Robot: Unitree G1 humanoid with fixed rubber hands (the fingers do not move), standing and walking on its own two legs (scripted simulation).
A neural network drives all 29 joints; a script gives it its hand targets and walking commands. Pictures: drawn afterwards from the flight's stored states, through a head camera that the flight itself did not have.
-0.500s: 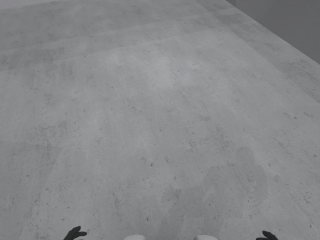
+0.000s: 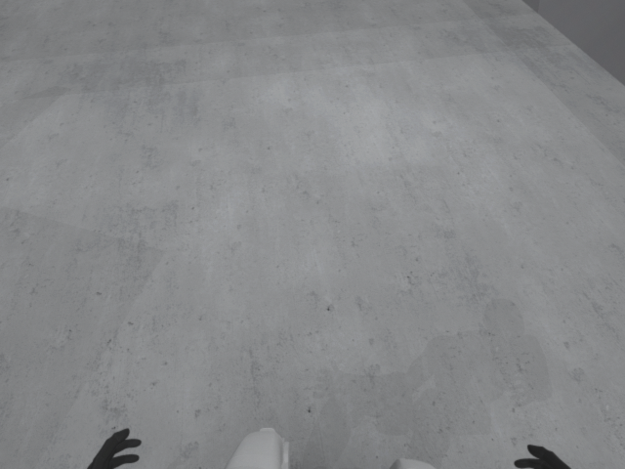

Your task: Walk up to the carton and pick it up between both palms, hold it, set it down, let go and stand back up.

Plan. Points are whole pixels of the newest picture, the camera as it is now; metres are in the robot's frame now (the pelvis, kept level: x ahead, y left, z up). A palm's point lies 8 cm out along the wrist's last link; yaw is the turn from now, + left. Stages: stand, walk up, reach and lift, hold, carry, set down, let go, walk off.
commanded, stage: walk up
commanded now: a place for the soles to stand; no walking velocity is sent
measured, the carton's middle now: out of the picture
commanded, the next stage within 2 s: none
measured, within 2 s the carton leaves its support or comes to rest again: neither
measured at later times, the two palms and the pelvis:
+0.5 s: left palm out of the picture +0.05 +0.46 -0.07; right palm (441, 397) +0.21 -0.15 -0.10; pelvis +0.04 +0.11 +0.01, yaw +13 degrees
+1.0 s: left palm out of the picture +0.00 +0.53 -0.10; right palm (332, 325) +0.31 +0.00 -0.08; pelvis +0.08 +0.21 +0.00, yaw +31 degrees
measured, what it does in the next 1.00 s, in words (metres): steps to the left, turning left: left foot, then right foot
